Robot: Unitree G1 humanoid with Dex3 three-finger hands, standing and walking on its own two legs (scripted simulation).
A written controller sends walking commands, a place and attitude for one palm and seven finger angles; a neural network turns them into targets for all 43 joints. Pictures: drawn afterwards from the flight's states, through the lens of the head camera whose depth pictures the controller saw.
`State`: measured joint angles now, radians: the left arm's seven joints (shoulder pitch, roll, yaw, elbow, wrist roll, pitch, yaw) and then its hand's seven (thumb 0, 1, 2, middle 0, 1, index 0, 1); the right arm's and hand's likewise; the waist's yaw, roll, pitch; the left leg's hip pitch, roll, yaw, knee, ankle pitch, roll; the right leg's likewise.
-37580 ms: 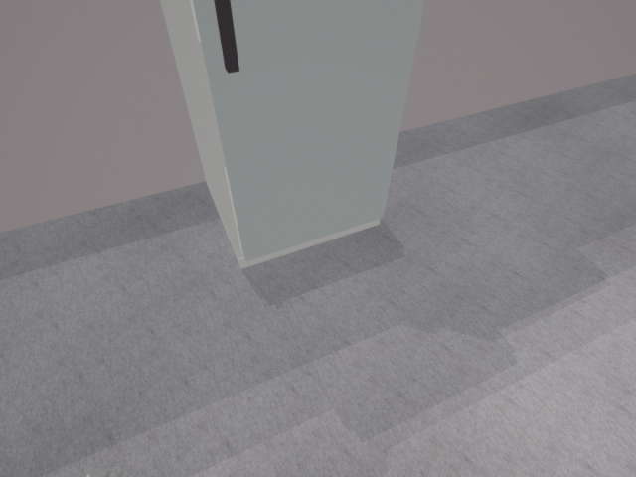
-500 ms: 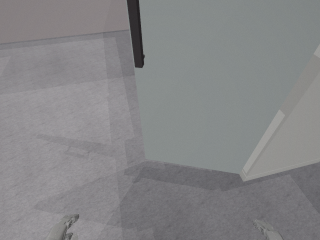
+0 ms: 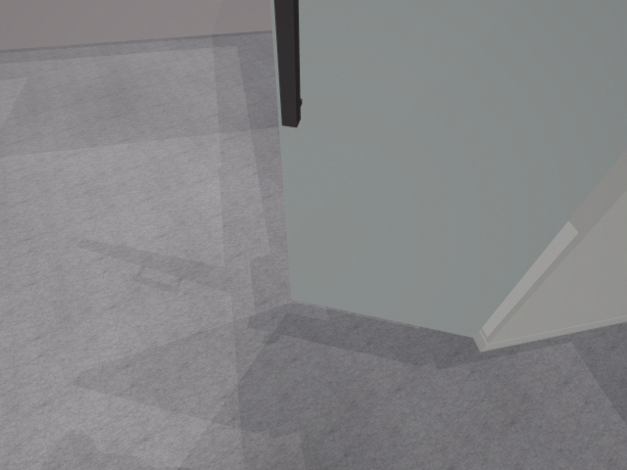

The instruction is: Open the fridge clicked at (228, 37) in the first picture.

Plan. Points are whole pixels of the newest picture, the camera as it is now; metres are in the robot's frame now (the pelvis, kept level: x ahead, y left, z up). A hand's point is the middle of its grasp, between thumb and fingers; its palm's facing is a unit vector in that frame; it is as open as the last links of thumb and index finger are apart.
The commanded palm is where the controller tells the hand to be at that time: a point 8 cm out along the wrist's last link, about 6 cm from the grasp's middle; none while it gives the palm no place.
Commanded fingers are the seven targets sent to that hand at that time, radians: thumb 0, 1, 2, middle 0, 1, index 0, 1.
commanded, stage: let the arm hang, fingers relaxed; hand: left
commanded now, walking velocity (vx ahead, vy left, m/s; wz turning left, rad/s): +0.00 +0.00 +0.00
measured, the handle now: (292, 26) +0.68 +0.08 +0.23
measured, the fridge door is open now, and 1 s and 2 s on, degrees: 65 65 65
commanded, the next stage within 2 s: look to check the result in 0.38 s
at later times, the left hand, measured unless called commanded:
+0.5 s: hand out of the picture +0.13 +0.22 -0.15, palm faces -0.07 -0.95 -0.32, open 7.4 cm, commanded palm none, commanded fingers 0.00 0.90 0.90 -0.20 -0.30 -0.20 -0.30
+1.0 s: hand out of the picture +0.12 +0.21 -0.15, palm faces -0.06 -0.94 -0.34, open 7.4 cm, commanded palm none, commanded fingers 0.00 0.90 0.90 -0.20 -0.30 -0.20 -0.30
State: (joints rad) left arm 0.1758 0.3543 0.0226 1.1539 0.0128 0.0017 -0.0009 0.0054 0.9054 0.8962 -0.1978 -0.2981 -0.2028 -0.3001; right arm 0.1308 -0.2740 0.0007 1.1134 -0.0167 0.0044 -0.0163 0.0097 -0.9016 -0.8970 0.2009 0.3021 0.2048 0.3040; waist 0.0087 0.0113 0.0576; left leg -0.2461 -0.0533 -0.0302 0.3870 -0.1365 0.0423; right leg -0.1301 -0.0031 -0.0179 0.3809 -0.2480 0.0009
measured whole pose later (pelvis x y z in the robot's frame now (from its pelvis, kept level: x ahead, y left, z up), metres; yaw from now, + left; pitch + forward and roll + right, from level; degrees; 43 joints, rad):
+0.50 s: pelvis +0.03 -0.02 +0.00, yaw -1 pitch +0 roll +1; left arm 0.08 0.32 0.00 1.10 0.01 -0.02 0.00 0.00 0.90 0.90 -0.20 -0.30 -0.21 -0.30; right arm 0.08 -0.35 0.00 1.12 -0.01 -0.01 -0.02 0.01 -0.90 -0.90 0.20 0.30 0.20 0.30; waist -0.02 -0.01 0.04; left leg -0.17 -0.04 -0.01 0.32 -0.15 0.02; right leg -0.06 0.01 0.00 0.33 -0.26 -0.01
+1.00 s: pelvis +0.04 -0.03 +0.00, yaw -2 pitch +0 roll +1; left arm 0.11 0.32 0.01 1.12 0.01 -0.02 0.01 0.00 0.90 0.90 -0.20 -0.30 -0.20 -0.30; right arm 0.09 -0.31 0.01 1.13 -0.01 0.00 -0.02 0.01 -0.90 -0.90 0.20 0.30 0.20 0.30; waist -0.01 0.00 0.05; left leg -0.14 -0.02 -0.01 0.33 -0.17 0.00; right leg -0.03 0.03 0.01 0.30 -0.26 -0.04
